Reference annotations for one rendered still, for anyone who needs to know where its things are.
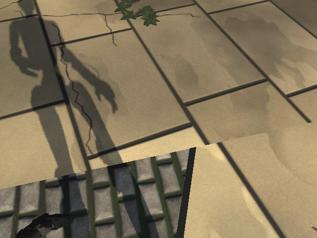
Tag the robot left hand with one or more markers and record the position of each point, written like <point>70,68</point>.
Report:
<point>44,224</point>

